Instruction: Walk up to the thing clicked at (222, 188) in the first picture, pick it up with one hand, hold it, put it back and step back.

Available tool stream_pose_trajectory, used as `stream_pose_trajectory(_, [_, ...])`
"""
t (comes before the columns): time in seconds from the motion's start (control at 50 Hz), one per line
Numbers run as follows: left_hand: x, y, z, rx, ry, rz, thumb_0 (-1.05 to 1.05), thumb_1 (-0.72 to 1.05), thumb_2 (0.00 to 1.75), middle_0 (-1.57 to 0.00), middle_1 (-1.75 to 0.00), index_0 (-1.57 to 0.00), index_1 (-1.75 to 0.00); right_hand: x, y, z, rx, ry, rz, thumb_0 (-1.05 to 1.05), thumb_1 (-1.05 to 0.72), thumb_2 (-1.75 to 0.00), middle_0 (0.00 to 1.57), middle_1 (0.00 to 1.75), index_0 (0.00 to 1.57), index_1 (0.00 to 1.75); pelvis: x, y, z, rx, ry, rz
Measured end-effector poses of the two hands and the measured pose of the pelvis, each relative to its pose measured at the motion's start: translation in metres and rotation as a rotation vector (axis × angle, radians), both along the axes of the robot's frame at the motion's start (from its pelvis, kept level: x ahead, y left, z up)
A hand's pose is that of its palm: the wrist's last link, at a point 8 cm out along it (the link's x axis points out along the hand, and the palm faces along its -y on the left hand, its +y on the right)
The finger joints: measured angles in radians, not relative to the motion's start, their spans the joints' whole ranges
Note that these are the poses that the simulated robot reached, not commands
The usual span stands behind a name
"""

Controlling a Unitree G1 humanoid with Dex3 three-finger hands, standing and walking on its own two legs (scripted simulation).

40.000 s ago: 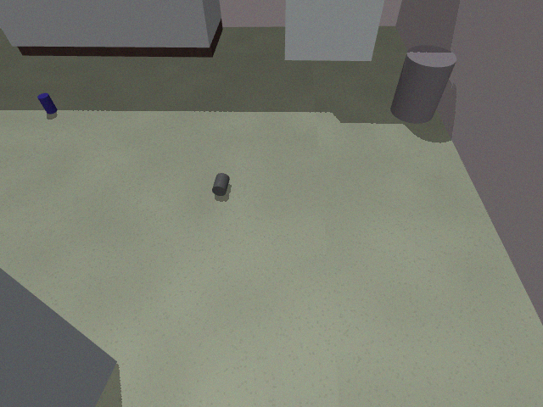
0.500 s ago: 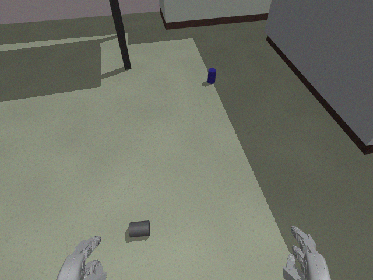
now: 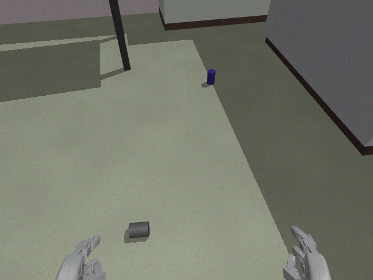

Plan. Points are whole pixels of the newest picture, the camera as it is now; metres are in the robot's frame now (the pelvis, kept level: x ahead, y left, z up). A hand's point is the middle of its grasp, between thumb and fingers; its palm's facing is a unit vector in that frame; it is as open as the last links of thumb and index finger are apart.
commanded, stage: home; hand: left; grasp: from above
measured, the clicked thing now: (139, 229) +0.49 +0.24 -0.68
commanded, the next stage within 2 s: stand in 0.20 s
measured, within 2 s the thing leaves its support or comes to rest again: neither
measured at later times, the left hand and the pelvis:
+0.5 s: hand out of the picture +0.14 +0.22 -0.10, palm faces +0.02 -0.94 -0.33, open 7.4 cm; pelvis -0.01 +0.00 +0.02, yaw +0 degrees
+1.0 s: hand out of the picture +0.04 +0.24 -0.10, palm faces +0.04 -0.94 -0.33, open 7.4 cm; pelvis +0.00 +0.00 +0.06, yaw +1 degrees
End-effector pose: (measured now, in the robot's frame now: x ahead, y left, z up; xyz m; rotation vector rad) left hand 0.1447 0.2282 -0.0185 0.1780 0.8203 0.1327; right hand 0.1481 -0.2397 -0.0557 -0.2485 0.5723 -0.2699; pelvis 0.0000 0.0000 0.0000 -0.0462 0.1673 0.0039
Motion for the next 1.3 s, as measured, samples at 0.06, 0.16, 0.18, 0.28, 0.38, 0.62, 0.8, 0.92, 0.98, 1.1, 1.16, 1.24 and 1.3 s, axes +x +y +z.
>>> stream_pose_trajectory(0.06, [0.000,0.000,0.000,0.000,0.000,0.001,0.01,0.91,0.90,-0.20,-0.30,-0.20,-0.29,0.000,0.001,0.000,0.002,0.000,0.001,0.01,-0.90,-0.90,0.21,0.30,0.20,0.30,0.000,0.000,0.000,0.000,0.000,-0.001])
stream_pose_trajectory(0.16, [0.000,0.001,0.001,0.004,-0.006,-0.002,0.01,0.91,0.90,-0.20,-0.30,-0.20,-0.29,-0.001,0.002,-0.002,0.002,0.004,0.002,0.01,-0.90,-0.90,0.21,0.30,0.20,0.30,-0.001,0.001,-0.001,-0.001,0.002,0.000])
stream_pose_trajectory(0.18, [0.001,0.001,0.001,0.003,-0.007,-0.001,0.01,0.91,0.90,-0.20,-0.30,-0.20,-0.29,-0.001,0.002,-0.002,0.002,0.005,0.002,0.01,-0.90,-0.90,0.21,0.30,0.20,0.30,-0.001,0.001,-0.001,-0.001,0.003,0.000])
stream_pose_trajectory(0.28, [0.001,0.002,0.001,0.004,-0.005,-0.002,0.01,0.91,0.90,-0.20,-0.30,-0.20,-0.29,-0.001,0.002,-0.003,0.003,0.013,0.003,0.01,-0.90,-0.90,0.21,0.30,0.20,0.30,0.000,0.001,-0.001,-0.002,0.007,0.000])
stream_pose_trajectory(0.38, [0.006,0.013,-0.019,0.087,-0.034,-0.041,0.01,0.90,0.90,-0.20,-0.30,-0.20,-0.30,-0.005,-0.004,-0.019,-0.047,0.235,0.141,0.01,-0.90,-0.90,0.21,0.30,0.20,0.30,-0.006,0.001,0.007,0.023,-0.075,-0.001])
stream_pose_trajectory(0.62, [-0.058,0.057,-0.056,0.122,0.272,0.059,0.01,0.91,0.90,-0.20,-0.30,-0.20,-0.30,-0.049,-0.034,-0.016,-0.009,0.521,0.051,0.01,-0.90,-0.90,0.21,0.30,0.20,0.30,0.001,0.005,0.035,0.037,-0.164,0.000])
stream_pose_trajectory(0.8, [-0.105,0.055,-0.055,0.100,0.437,0.117,0.01,0.91,0.90,-0.20,-0.30,-0.20,-0.30,-0.067,-0.030,-0.014,0.028,0.620,0.017,0.01,-0.90,-0.90,0.21,0.30,0.20,0.30,0.005,0.005,0.052,0.040,-0.203,0.009])
stream_pose_trajectory(0.92, [-0.116,0.053,-0.050,0.099,0.477,0.127,0.01,0.91,0.90,-0.20,-0.30,-0.20,-0.30,-0.071,-0.027,-0.013,0.052,0.643,0.010,0.00,-0.90,-0.90,0.21,0.30,0.20,0.30,0.004,0.004,0.059,0.043,-0.222,0.011])
stream_pose_trajectory(0.98, [-0.116,0.054,-0.048,0.101,0.478,0.129,0.01,0.91,0.90,-0.20,-0.30,-0.20,-0.30,-0.073,-0.027,-0.012,0.058,0.648,0.008,0.00,-0.90,-0.90,0.21,0.30,0.20,0.30,0.003,0.003,0.061,0.043,-0.229,0.012])
stream_pose_trajectory(1.1, [-0.112,0.056,-0.044,0.109,0.465,0.129,0.01,0.91,0.90,-0.20,-0.30,-0.20,-0.30,-0.076,-0.032,-0.010,0.057,0.651,0.001,0.00,-0.90,-0.90,0.21,0.30,0.20,0.30,0.001,0.001,0.064,0.044,-0.238,0.012])
stream_pose_trajectory(1.16, [-0.110,0.056,-0.042,0.113,0.458,0.126,0.01,0.91,0.90,-0.20,-0.30,-0.20,-0.30,-0.078,-0.036,-0.008,0.055,0.654,-0.004,0.00,-0.90,-0.90,0.21,0.30,0.20,0.30,-0.001,0.000,0.065,0.044,-0.240,0.012])
stream_pose_trajectory(1.24, [-0.107,0.057,-0.041,0.115,0.453,0.121,0.01,0.91,0.90,-0.20,-0.30,-0.20,-0.30,-0.082,-0.041,-0.007,0.049,0.658,-0.010,0.00,-0.90,-0.90,0.21,0.30,0.20,0.30,-0.002,-0.001,0.066,0.044,-0.241,0.011])
stream_pose_trajectory(1.3, [-0.106,0.057,-0.040,0.116,0.452,0.119,0.01,0.91,0.90,-0.20,-0.30,-0.20,-0.30,-0.085,-0.044,-0.006,0.044,0.666,-0.013,0.00,-0.90,-0.90,0.21,0.30,0.20,0.30,-0.003,-0.002,0.066,0.045,-0.239,0.010])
